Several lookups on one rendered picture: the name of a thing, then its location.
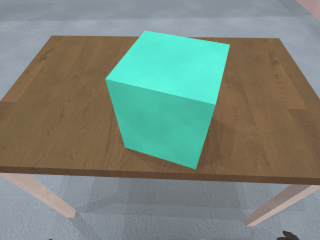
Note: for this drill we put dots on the table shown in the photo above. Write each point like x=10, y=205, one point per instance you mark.
x=58, y=119

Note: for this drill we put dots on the carton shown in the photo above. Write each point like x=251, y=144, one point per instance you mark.
x=164, y=92

